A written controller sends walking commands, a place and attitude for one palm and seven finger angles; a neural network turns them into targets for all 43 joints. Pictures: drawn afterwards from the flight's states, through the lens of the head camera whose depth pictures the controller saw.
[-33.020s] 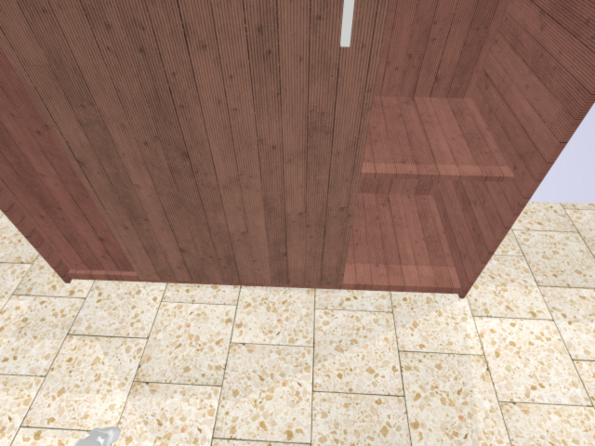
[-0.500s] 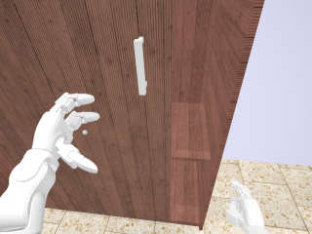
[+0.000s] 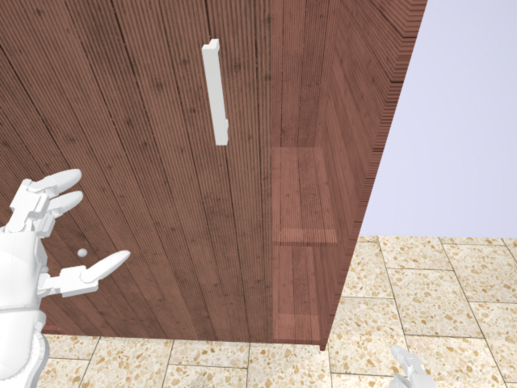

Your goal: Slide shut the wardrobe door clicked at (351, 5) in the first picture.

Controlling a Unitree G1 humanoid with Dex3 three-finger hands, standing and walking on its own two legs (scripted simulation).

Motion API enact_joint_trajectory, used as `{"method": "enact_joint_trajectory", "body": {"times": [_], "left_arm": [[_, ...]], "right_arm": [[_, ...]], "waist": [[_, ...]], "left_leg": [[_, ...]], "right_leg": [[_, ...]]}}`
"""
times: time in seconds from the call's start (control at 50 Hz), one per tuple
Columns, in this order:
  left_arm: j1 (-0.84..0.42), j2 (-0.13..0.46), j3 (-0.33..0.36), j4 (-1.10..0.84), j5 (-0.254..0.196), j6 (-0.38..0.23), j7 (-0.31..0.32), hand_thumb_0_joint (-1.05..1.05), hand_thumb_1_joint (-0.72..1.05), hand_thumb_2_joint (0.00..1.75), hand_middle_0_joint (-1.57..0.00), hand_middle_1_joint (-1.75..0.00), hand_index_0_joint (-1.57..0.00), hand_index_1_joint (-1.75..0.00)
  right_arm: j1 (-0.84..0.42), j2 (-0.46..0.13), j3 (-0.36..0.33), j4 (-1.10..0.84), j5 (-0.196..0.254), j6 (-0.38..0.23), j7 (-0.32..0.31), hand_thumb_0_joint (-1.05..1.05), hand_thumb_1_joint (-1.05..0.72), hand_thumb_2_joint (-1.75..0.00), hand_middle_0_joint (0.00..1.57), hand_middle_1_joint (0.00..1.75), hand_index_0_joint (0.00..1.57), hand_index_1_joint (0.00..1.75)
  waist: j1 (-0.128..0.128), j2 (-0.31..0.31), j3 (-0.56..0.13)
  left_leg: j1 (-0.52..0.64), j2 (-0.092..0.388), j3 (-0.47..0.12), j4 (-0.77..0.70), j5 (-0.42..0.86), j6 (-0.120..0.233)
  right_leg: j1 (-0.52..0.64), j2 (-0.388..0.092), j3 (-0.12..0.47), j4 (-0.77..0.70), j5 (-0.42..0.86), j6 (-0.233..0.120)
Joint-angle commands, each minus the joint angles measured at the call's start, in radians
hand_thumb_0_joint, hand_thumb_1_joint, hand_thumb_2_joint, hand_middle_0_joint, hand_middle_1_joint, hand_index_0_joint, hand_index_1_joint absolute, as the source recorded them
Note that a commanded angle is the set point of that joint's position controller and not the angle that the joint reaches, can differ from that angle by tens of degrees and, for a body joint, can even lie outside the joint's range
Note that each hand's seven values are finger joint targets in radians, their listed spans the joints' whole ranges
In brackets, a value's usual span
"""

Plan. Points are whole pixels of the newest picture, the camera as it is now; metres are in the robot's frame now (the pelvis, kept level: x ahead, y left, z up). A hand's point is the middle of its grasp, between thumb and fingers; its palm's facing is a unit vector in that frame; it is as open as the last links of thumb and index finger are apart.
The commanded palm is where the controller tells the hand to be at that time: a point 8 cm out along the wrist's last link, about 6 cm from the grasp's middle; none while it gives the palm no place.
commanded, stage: draw the hand back to the body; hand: left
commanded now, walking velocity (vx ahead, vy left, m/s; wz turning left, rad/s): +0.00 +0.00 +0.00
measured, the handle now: (218, 94) +0.44 +0.11 +0.27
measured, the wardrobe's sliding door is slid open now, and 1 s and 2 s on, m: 0.17 0.17 0.17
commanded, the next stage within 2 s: step back with the hand held close in 0.64 s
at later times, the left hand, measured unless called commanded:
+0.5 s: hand (43, 269) +0.19 +0.28 +0.17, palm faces +0.50 -0.79 -0.35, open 7.6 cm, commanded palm +0.14 +0.31 +0.18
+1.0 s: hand (50, 269) +0.20 +0.27 +0.17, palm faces +0.40 -0.78 -0.48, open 7.4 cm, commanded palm +0.13 +0.31 +0.18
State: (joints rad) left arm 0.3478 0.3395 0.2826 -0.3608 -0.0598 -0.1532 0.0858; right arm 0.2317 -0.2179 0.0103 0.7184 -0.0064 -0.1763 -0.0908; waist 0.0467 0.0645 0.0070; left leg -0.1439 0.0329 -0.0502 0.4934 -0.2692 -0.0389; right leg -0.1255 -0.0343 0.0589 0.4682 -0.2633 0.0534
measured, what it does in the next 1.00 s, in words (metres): stands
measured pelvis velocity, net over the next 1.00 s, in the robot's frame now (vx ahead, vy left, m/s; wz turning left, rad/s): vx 0.00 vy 0.01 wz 0.00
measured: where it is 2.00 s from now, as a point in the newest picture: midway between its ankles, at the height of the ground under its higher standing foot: outside the picture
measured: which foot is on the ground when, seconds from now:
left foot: down 0.00-1.00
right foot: down 0.00-1.00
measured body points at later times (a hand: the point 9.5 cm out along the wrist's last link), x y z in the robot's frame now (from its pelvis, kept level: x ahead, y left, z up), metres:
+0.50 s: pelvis +0.01 +0.01 +0.00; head -0.02 +0.00 +0.45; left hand +0.16 +0.32 +0.19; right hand +0.22 -0.20 -0.07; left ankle +0.01 +0.15 -0.74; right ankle +0.00 -0.16 -0.74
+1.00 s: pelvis +0.00 +0.01 +0.00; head +0.00 +0.00 +0.45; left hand +0.17 +0.31 +0.19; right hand +0.17 -0.23 -0.09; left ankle +0.01 +0.15 -0.74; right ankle +0.00 -0.16 -0.74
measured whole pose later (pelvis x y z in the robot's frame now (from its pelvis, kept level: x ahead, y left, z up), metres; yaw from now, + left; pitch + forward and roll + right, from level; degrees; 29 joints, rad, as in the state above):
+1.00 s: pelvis +0.00 +0.01 +0.00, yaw +0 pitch +0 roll -1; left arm 0.49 0.39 0.39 -0.42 -0.04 -0.19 0.10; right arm 0.18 -0.24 -0.02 0.63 0.00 -0.07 -0.08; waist 0.02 0.05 0.00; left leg -0.26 0.02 -0.05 0.53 -0.26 -0.02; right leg -0.22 -0.05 0.06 0.45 -0.24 0.08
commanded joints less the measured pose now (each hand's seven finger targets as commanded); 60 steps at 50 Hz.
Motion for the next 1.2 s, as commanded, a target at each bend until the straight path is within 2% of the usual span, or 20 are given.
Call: {"method": "enact_joint_trajectory", "body": {"times": [0.0, 0.04, 0.08, 0.2, 0.24, 0.28, 0.34, 0.52, 0.58, 0.62, 0.7, 0.72, 0.74, 0.76, 0.8, 0.82, 0.88, 0.98, 1.08, 1.18], "left_arm": [[-0.081, 0.18, 0.135, -0.213, -0.001, -0.077, 0.021, 0.0, 0.47, 0.69, -0.22, -0.55, -0.22, -0.55], [-0.061, 0.187, 0.149, -0.206, -0.004, -0.074, 0.023, 0.0, 0.54, 0.73, -0.21, -0.51, -0.21, -0.51], [-0.039, 0.185, 0.158, -0.187, -0.006, -0.067, 0.026, 0.0, 0.61, 0.76, -0.21, -0.47, -0.21, -0.47], [-0.026, 0.192, 0.172, -0.204, -0.008, -0.051, 0.032, 0.0, 0.83, 0.87, -0.2, -0.34, -0.2, -0.34], [-0.009, 0.205, 0.19, -0.223, -0.007, -0.046, 0.036, 0.0, 0.9, 0.9, -0.2, -0.3, -0.2, -0.3], [-0.037, 0.194, 0.169, -0.248, -0.004, -0.039, 0.038, 0.0, 0.9, 0.9, -0.2, -0.3, -0.2, -0.3], [-0.059, 0.191, 0.16, -0.24, -0.003, -0.027, 0.042, 0.0, 0.9, 0.9, -0.2, -0.3, -0.2, -0.3], [-0.045, 0.184, 0.166, -0.223, -0.006, -0.013, 0.037, 0.0, 0.9, 0.9, -0.2, -0.3, -0.2, -0.3], [-0.03, 0.184, 0.169, -0.208, -0.008, -0.009, 0.036, 0.0, 0.9, 0.9, -0.2, -0.3, -0.2, -0.3], [-0.015, 0.191, 0.18, -0.207, -0.01, -0.01, 0.035, 0.0, 0.9, 0.9, -0.2, -0.3, -0.2, -0.3], [-0.02, 0.196, 0.179, -0.227, -0.008, -0.013, 0.036, 0.0, 0.9, 0.9, -0.2, -0.3, -0.2, -0.3], [-0.014, 0.194, 0.18, -0.212, -0.01, -0.011, 0.036, 0.0, 0.9, 0.9, -0.2, -0.3, -0.2, -0.3], [-0.065, 0.177, 0.146, -0.226, -0.005, -0.014, 0.033, 0.0, 0.9, 0.9, -0.2, -0.3, -0.2, -0.3], [-0.259, 0.343, 0.309, -0.294, 0.009, -0.071, 0.051, 0.0, 0.9, 0.9, -0.2, -0.3, -0.2, -0.3], [-0.066, 0.258, 0.251, -0.174, 0.016, -0.089, 0.038, 0.0, 0.9, 0.9, -0.2, -0.3, -0.2, -0.3], [0.009, 0.222, 0.221, -0.17, 0.021, -0.088, 0.031, 0.0, 0.9, 0.9, -0.2, -0.3, -0.2, -0.3], [0.117, 0.209, 0.214, -0.209, 0.022, -0.094, 0.029, 0.0, 0.9, 0.9, -0.2, -0.3, -0.2, -0.3], [0.151, 0.244, 0.253, -0.261, 0.016, -0.098, 0.047, 0.0, 0.9, 0.9, -0.2, -0.3, -0.2, -0.3], [0.136, 0.262, 0.266, -0.327, 0.013, -0.111, 0.062, 0.0, 0.9, 0.9, -0.2, -0.3, -0.2, -0.3], [0.123, 0.246, 0.26, -0.341, 0.023, -0.133, 0.069, 0.0, 0.9, 0.9, -0.2, -0.3, -0.2, -0.3]], "right_arm": [[-0.197, -0.102, -0.038, -0.199, -0.001, -0.069, -0.004, 0.0, -0.9, -0.9, 0.2, 0.3, 0.2, 0.3], [-0.19, -0.102, -0.04, -0.201, -0.001, -0.068, -0.006, 0.0, -0.9, -0.9, 0.2, 0.3, 0.2, 0.3], [-0.188, -0.099, -0.039, -0.198, 0.003, -0.062, -0.007, 0.0, -0.9, -0.9, 0.2, 0.3, 0.2, 0.3], [-0.181, -0.101, -0.041, -0.204, 0.004, -0.057, -0.011, 0.0, -0.9, -0.9, 0.2, 0.3, 0.2, 0.3], [-0.175, -0.103, -0.044, -0.205, 0.002, -0.059, -0.012, 0.0, -0.9, -0.9, 0.2, 0.3, 0.2, 0.3], [-0.175, -0.103, -0.038, -0.204, -0.001, -0.063, -0.011, 0.0, -0.9, -0.9, 0.2, 0.3, 0.2, 0.3], [-0.176, -0.102, -0.037, -0.202, -0.003, -0.066, -0.011, 0.0, -0.9, -0.9, 0.2, 0.3, 0.2, 0.3], [-0.187, -0.095, -0.032, -0.202, -0.006, -0.044, -0.01, 0.0, -0.9, -0.9, 0.2, 0.3, 0.2, 0.3], [-0.19, -0.092, -0.028, -0.204, -0.006, -0.038, -0.009, 0.0, -0.9, -0.9, 0.2, 0.3, 0.2, 0.3], [-0.19, -0.093, -0.032, -0.209, -0.006, -0.035, -0.011, 0.0, -0.9, -0.9, 0.2, 0.3, 0.2, 0.3], [-0.191, -0.091, -0.032, -0.207, -0.005, -0.035, -0.011, 0.0, -0.9, -0.9, 0.2, 0.3, 0.2, 0.3], [-0.192, -0.09, -0.033, -0.208, -0.004, -0.035, -0.013, 0.0, -0.9, -0.9, 0.2, 0.3, 0.2, 0.3], [-0.196, -0.094, -0.034, -0.207, -0.003, -0.035, -0.013, 0.0, -0.9, -0.9, 0.2, 0.3, 0.2, 0.3], [-0.155, -0.106, -0.018, -0.254, 0.009, -0.012, -0.003, 0.0, -0.9, -0.9, 0.2, 0.3, 0.2, 0.3], [-0.16, -0.094, -0.031, -0.195, -0.002, 0.01, 0.004, 0.0, -0.9, -0.9, 0.2, 0.3, 0.2, 0.3], [-0.165, -0.098, -0.036, -0.205, -0.004, 0.023, 0.007, 0.0, -0.9, -0.9, 0.2, 0.3, 0.2, 0.3], [-0.157, -0.114, -0.049, -0.246, -0.002, 0.048, 0.006, 0.0, -0.9, -0.9, 0.2, 0.3, 0.2, 0.3], [-0.157, -0.114, -0.057, -0.278, 0.008, 0.071, -0.006, 0.0, -0.9, -0.9, 0.2, 0.3, 0.2, 0.3], [-0.154, -0.118, -0.058, -0.293, 0.01, 0.063, -0.015, 0.0, -0.9, -0.9, 0.2, 0.3, 0.2, 0.3], [-0.143, -0.123, -0.061, -0.289, 0.01, 0.039, -0.012, 0.0, -0.9, -0.9, 0.2, 0.3, 0.2, 0.3]], "waist": [[0.026, -0.021, -0.069], [0.027, -0.042, -0.071], [0.025, -0.002, -0.041], [0.023, 0.011, -0.037], [0.026, 0.018, -0.074], [0.021, 0.055, -0.071], [0.019, 0.011, -0.06], [0.025, 0.001, -0.066], [0.028, 0.024, -0.043], [0.03, -0.022, -0.061], [0.028, 0.022, -0.066], [0.028, -0.013, -0.053], [0.019, -0.009, -0.056], [-0.008, 0.062, 0.05], [-0.018, -0.137, 0.0], [-0.019, -0.148, -0.038], [-0.016, -0.061, -0.133], [-0.013, -0.047, -0.178], [-0.011, 0.023, -0.17], [-0.021, 0.043, -0.113]], "left_leg": [[0.011, -0.012, 0.067, -0.095, 0.137, 0.051], [0.01, -0.013, 0.066, -0.095, 0.138, 0.051], [0.002, -0.011, 0.069, -0.099, 0.13, 0.048], [0.008, -0.009, 0.065, -0.102, 0.129, 0.045], [0.023, -0.011, 0.065, -0.094, 0.168, 0.045], [0.024, -0.015, 0.062, -0.094, 0.186, 0.041], [0.027, -0.014, 0.056, -0.093, 0.187, 0.044], [0.035, -0.014, 0.063, -0.09, 0.21, 0.042], [0.021, -0.015, 0.064, -0.092, 0.202, 0.041], [0.032, -0.013, 0.07, -0.085, 0.218, 0.047], [0.031, -0.017, 0.07, -0.084, 0.212, 0.046], [0.028, -0.015, 0.072, -0.085, 0.201, 0.047], [0.036, -0.018, 0.074, -0.086, 0.19, 0.049], [-0.057, -0.012, 0.055, -0.061, 0.107, 0.064], [-0.048, -0.03, 0.051, 0.014, 0.094, 0.074], [-0.034, -0.029, 0.056, 0.035, 0.137, 0.077], [-0.031, -0.002, 0.052, 0.002, 0.278, 0.075], [-0.058, 0.026, 0.037, -0.028, 0.366, 0.076], [-0.138, 0.046, 0.007, -0.068, 0.289, 0.084], [-0.302, 0.044, -0.013, -0.093, -0.046, 0.094]], "right_leg": [[-0.02, 0.023, -0.104, -0.084, 0.121, -0.056], [-0.017, 0.024, -0.107, -0.083, 0.123, -0.055], [-0.025, 0.023, -0.104, -0.086, 0.114, -0.057], [-0.027, 0.026, -0.105, -0.083, 0.113, -0.059], [-0.007, 0.027, -0.106, -0.072, 0.153, -0.062], [-0.003, 0.025, -0.107, -0.069, 0.171, -0.062], [-0.01, 0.027, -0.111, -0.069, 0.172, -0.061], [0.007, 0.026, -0.11, -0.073, 0.194, -0.06], [0.003, 0.025, -0.11, -0.077, 0.187, -0.061], [0.008, 0.025, -0.11, -0.077, 0.21, -0.057], [0.009, 0.023, -0.109, -0.079, 0.204, -0.057], [0.001, 0.023, -0.11, -0.083, 0.195, -0.055], [-0.008, 0.024, -0.106, -0.087, 0.18, -0.053], [-0.084, -0.017, -0.038, -0.138, 0.216, -0.051], [-0.114, -0.052, -0.006, -0.16, 0.293, -0.065], [-0.112, -0.065, -0.005, -0.142, 0.358, -0.068], [-0.061, -0.057, -0.044, -0.074, 0.391, -0.053], [-0.048, -0.03, -0.069, -0.02, 0.366, -0.035], [-0.036, -0.007, -0.071, 0.025, 0.284, -0.029], [-0.037, -0.005, -0.043, 0.029, 0.153, -0.038]]}}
